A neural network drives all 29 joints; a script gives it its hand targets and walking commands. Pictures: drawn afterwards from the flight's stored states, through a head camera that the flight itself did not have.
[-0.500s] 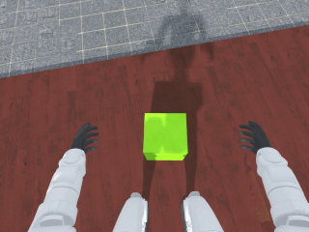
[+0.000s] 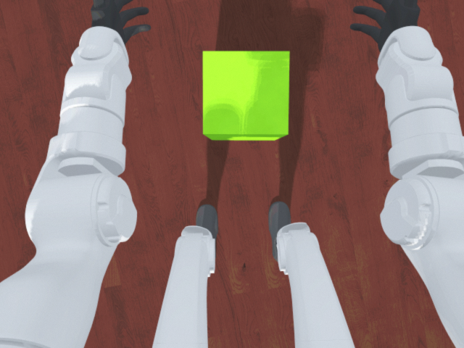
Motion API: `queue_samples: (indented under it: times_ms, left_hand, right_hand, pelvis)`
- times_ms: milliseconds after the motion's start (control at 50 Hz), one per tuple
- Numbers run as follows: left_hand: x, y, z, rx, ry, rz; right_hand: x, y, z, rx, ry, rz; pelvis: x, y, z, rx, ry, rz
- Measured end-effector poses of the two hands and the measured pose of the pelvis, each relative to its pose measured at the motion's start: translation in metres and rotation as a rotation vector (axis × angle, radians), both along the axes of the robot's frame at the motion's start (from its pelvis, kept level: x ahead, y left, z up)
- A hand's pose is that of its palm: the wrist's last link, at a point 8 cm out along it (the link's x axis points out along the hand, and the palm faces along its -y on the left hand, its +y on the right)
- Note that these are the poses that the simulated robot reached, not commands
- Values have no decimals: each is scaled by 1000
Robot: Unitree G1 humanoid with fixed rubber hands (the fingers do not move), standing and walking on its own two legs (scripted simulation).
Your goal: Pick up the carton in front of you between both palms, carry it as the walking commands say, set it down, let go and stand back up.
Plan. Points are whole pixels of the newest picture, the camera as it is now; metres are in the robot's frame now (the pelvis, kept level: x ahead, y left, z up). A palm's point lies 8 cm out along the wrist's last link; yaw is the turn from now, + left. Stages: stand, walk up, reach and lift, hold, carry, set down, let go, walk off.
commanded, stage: reach and lift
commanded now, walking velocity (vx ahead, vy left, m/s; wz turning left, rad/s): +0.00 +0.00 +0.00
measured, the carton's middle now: (244, 102) +0.54 -0.01 -0.53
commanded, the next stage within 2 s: none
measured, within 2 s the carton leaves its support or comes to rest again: leaves its support in 1.76 s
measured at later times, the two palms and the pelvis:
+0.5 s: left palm (158, 87) +0.54 +0.18 -0.33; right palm (335, 87) +0.53 -0.21 -0.33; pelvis +0.00 +0.00 -0.17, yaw +0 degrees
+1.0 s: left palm (176, 96) +0.55 +0.17 -0.46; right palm (314, 97) +0.53 -0.20 -0.46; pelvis -0.02 +0.00 -0.28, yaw +0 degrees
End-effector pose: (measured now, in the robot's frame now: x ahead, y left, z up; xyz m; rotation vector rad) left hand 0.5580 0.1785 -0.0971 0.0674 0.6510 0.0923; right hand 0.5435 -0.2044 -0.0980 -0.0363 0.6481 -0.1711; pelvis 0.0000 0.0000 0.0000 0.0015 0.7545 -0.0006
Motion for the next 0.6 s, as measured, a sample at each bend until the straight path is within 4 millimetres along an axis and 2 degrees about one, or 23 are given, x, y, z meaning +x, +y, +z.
queue_samples:
  times_ms: [100, 200, 300, 440, 520, 600]
  left_hand:
    - [3, -1, -27, -3, 3, 5]
    - [-4, -2, -68, -3, 26, 16]
    - [-12, -1, -127, 3, 46, 26]
    - [-17, 2, -209, 18, 34, 22]
    - [-18, 2, -242, 16, 20, 24]
    - [-17, 0, -268, 11, 24, 24]
  right_hand:
    - [3, 3, -26, 6, 3, -7]
    - [-3, 4, -67, 8, 26, -17]
    - [-12, 3, -125, -1, 47, -22]
    - [-17, -1, -206, -13, 39, -22]
    - [-17, -2, -239, -14, 28, -22]
    - [-17, -1, -265, -7, 33, -25]
  pelvis:
    - [17, 0, -3, 0, 77, 1]
    - [27, 0, -25, -4, 155, 3]
    - [27, 0, -68, -5, 201, 4]
    - [9, 1, -143, -5, 174, 2]
    - [-5, 2, -183, -5, 120, 1]
    - [-17, 3, -214, -7, 61, 0]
